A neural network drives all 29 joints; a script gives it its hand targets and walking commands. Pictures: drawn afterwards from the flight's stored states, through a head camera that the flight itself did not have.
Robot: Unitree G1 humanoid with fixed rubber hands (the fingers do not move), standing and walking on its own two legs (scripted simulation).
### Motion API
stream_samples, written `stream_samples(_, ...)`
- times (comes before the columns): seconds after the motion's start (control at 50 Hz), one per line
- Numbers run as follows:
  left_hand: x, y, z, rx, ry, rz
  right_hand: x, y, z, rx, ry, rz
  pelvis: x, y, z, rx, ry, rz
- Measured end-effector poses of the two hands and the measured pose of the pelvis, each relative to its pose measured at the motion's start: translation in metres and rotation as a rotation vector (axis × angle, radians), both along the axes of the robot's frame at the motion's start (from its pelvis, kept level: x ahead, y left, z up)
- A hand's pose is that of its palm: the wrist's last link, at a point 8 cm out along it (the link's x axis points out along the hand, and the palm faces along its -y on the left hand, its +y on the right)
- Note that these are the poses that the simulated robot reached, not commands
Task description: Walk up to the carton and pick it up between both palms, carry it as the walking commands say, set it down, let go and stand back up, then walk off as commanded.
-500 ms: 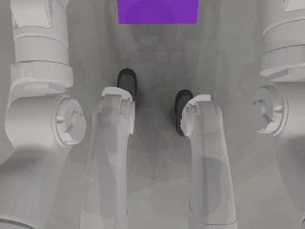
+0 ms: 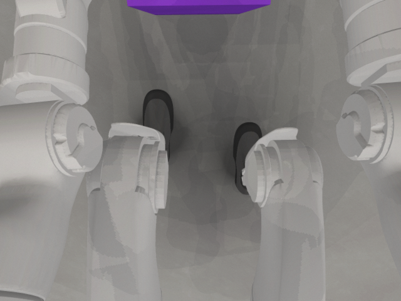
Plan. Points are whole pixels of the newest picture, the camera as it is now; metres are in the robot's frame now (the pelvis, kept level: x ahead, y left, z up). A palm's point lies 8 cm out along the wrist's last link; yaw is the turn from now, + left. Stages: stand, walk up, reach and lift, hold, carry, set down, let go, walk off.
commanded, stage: reach and lift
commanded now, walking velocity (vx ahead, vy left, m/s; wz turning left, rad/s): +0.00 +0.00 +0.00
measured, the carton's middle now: out of the picture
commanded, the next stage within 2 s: none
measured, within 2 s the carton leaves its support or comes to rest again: leaves its support in 1.50 s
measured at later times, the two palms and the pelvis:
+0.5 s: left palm out of the picture +0.56 +0.25 -0.25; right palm out of the picture +0.58 -0.09 -0.28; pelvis +0.02 +0.01 -0.05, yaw -1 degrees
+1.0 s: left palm out of the picture +0.63 +0.20 -0.18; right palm out of the picture +0.58 -0.08 -0.26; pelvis +0.02 +0.01 -0.05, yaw +0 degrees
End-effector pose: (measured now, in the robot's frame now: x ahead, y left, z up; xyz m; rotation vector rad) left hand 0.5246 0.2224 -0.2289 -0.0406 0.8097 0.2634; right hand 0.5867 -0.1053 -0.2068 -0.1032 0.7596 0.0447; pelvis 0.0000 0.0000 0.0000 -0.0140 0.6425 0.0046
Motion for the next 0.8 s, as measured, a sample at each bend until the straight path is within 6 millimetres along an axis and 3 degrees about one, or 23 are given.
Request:
stream_samples(0.04,0.009,0.011,-0.008,0.036,-0.036,0.023,0.009,0.014,-0.013,0.032,-0.037,0.008,0.000,-0.003,-0.015,0.010,0.021,-0.005)
stream_samples(0.1,0.027,0.027,0.002,0.096,-0.048,0.031,0.018,0.032,-0.014,0.083,-0.048,0.011,0.006,-0.004,-0.033,0.029,0.001,-0.009)
stream_samples(0.18,0.059,0.032,0.032,0.078,-0.112,0.032,0.028,0.024,-0.011,0.009,-0.050,0.008,0.015,-0.004,-0.046,0.035,-0.037,0.010)
stream_samples(0.24,0.073,0.022,0.035,0.031,-0.133,-0.013,0.028,0.009,-0.013,-0.055,-0.035,0.022,0.023,-0.004,-0.048,0.022,-0.014,0.012)
stream_samples(0.3,0.061,0.005,0.006,-0.016,-0.044,-0.048,0.022,-0.005,-0.019,-0.068,-0.024,0.031,0.028,-0.001,-0.047,-0.002,0.022,-0.005)
stream_samples(0.38,0.010,-0.013,-0.053,-0.055,0.115,-0.060,0.012,-0.012,-0.042,-0.041,-0.001,0.025,0.030,0.003,-0.044,-0.013,0.049,-0.028)
stream_samples(0.42,-0.010,-0.011,-0.072,-0.037,0.194,-0.060,0.005,-0.008,-0.057,0.003,0.010,0.012,0.027,0.005,-0.043,-0.006,0.045,-0.035)
stream_samples(0.44,-0.009,-0.002,-0.071,-0.013,0.196,-0.043,0.002,-0.003,-0.063,0.027,0.009,0.005,0.024,0.006,-0.042,0.000,0.026,-0.034)
stream_samples(0.48,0.015,0.022,-0.046,0.062,0.058,0.006,-0.004,0.009,-0.071,0.063,0.003,0.002,0.022,0.006,-0.043,0.018,0.022,-0.034)
stream_samples(0.56,0.070,0.049,0.050,0.132,-0.297,0.048,-0.005,0.033,-0.058,0.046,-0.021,0.035,0.016,0.004,-0.052,0.044,-0.027,-0.024)
stream_samples(0.58,0.077,0.051,0.066,0.114,-0.317,0.053,-0.005,0.034,-0.052,0.014,-0.022,0.047,0.014,0.004,-0.054,0.042,-0.045,-0.020)
stream_samples(0.62,0.080,0.051,0.078,0.054,-0.278,0.064,-0.001,0.032,-0.033,-0.029,-0.036,0.071,0.012,0.004,-0.058,0.028,-0.066,-0.013)
stream_samples(0.68,0.063,0.038,0.056,-0.036,-0.141,0.019,0.014,0.023,0.005,-0.051,-0.100,0.079,0.011,0.008,-0.059,0.001,-0.061,-0.003)
stream_samples(0.74,0.016,0.004,0.001,-0.122,0.070,-0.071,0.032,0.015,0.037,-0.038,-0.173,0.074,0.010,0.012,-0.056,-0.014,-0.056,-0.002)
stream_samples(0.78,-0.016,-0.025,-0.036,-0.169,0.169,-0.117,0.036,0.017,0.040,-0.007,-0.158,0.074,0.009,0.014,-0.052,-0.015,-0.053,-0.007)
stream_samples(0.8,-0.021,-0.024,-0.046,-0.154,0.159,-0.095,0.034,0.021,0.035,0.013,-0.127,0.080,0.008,0.014,-0.051,-0.012,-0.050,-0.010)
